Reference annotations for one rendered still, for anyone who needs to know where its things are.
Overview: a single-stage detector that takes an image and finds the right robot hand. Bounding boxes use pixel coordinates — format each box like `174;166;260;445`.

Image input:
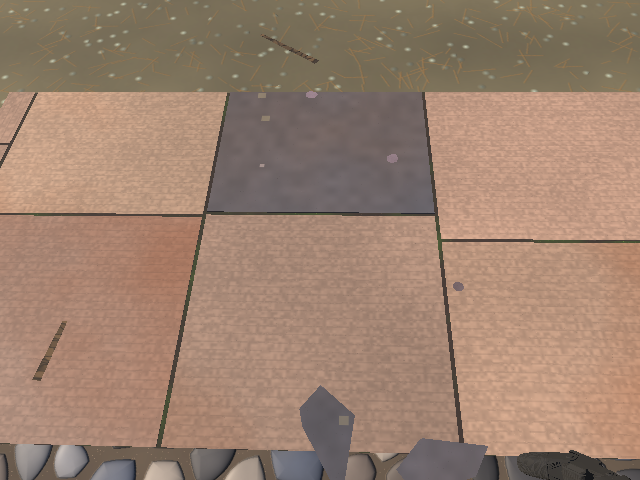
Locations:
517;450;631;480

